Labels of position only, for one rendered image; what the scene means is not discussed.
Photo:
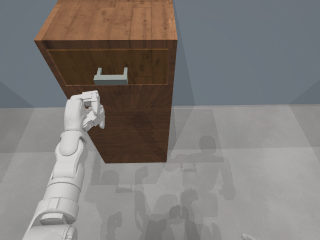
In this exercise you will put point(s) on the drawer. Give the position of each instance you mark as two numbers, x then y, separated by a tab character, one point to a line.
79	66

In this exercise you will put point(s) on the robot left hand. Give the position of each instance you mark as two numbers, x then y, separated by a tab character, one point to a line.
78	118

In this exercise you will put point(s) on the handle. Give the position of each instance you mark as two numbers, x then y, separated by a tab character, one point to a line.
121	79

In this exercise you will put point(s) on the left robot forearm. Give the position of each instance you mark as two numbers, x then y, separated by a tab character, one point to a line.
60	202

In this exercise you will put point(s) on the cabinet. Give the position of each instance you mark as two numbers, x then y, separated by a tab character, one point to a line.
137	116

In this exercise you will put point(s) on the robot left upper arm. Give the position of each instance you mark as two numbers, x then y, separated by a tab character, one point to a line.
52	232

